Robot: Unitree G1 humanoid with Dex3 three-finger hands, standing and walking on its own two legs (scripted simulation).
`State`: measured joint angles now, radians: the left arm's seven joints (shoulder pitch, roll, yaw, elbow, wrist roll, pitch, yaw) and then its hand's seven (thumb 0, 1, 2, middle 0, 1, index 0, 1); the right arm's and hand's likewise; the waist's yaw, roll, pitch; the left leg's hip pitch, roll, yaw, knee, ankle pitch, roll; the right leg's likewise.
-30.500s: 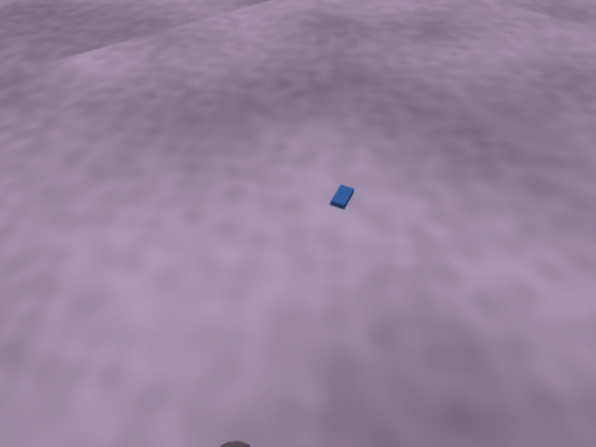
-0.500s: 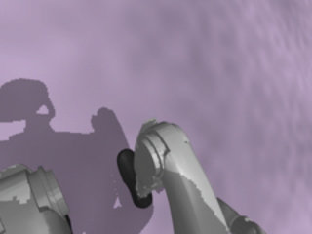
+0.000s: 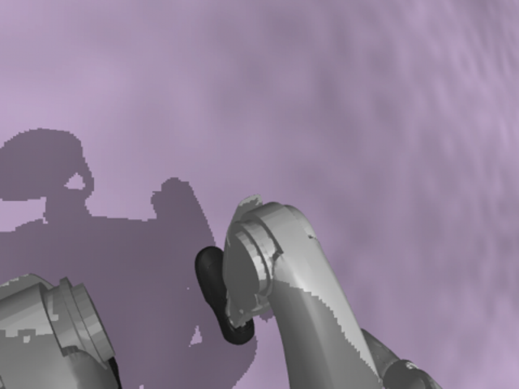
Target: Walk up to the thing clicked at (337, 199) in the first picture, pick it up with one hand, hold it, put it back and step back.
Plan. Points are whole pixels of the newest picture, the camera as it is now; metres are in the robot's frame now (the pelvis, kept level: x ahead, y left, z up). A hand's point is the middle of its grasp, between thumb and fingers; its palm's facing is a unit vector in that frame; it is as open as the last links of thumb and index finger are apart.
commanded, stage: close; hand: left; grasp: from above
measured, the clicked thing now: out of the picture +0.45 +0.43 -0.29
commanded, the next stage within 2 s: settle in 1.88 s
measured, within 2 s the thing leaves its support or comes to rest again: neither
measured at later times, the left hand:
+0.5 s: hand out of the picture +0.43 +0.41 -0.24, palm faces -0.42 -0.19 -0.88, open 10.7 cm
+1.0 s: hand out of the picture +0.43 +0.41 -0.25, palm faces -0.42 -0.18 -0.89, open 11.4 cm
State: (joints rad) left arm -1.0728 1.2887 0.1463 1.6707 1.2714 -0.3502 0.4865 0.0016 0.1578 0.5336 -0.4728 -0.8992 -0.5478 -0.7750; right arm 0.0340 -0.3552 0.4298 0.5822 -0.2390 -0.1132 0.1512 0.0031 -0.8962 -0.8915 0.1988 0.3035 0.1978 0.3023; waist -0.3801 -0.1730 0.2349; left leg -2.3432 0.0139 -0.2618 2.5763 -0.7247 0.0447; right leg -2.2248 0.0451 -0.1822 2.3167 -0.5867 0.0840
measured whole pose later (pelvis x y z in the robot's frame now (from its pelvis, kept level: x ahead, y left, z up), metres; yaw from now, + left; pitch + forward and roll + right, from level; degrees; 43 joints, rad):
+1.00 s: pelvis +0.00 +0.00 +0.00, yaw +0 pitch +26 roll -18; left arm -1.06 1.27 0.15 1.68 1.29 -0.34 0.50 0.00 -0.05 0.62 -0.33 -0.84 -0.39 -0.79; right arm 0.03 -0.35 0.42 0.58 -0.24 -0.12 0.15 0.00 -0.89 -0.89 0.20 0.30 0.20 0.30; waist -0.37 -0.18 0.23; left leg -2.34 0.02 -0.26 2.58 -0.74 0.05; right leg -2.22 0.04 -0.18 2.32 -0.60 0.08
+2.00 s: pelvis +0.00 +0.00 +0.00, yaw +0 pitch +26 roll -18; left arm -1.06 1.28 0.16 1.66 1.29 -0.34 0.48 0.00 0.13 0.46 -0.49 -0.73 -0.56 -0.64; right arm 0.04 -0.35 0.42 0.58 -0.24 -0.12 0.16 0.00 -0.89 -0.89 0.20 0.30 0.20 0.30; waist -0.37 -0.18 0.23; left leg -2.34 0.01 -0.26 2.58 -0.74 0.05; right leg -2.22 0.04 -0.18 2.32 -0.60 0.08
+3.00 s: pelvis +0.00 +0.00 +0.02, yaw +5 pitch +32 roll -15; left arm -0.98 1.03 0.18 1.26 1.26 -0.31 0.19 -0.01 0.11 0.32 -0.65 -0.65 -0.72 -0.55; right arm 0.12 -0.34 0.18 0.58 -0.14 0.01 0.14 0.00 -0.90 -0.89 0.20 0.30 0.20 0.30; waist -0.26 -0.04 0.05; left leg -2.35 -0.02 -0.18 2.45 -0.69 0.04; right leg -2.24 -0.01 -0.12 2.27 -0.61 0.05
